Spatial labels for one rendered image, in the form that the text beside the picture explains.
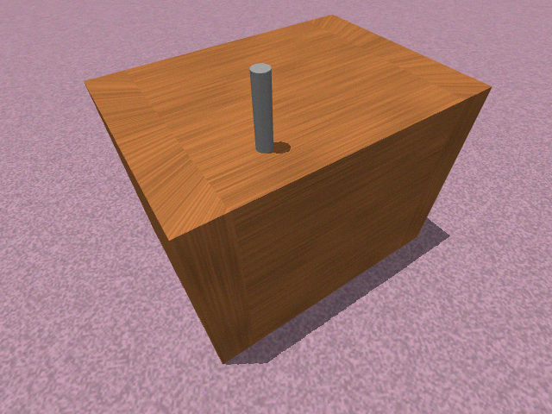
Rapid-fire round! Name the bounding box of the can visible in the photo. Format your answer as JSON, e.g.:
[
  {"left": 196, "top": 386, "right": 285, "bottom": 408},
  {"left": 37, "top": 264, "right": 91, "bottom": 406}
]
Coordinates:
[{"left": 249, "top": 63, "right": 273, "bottom": 154}]

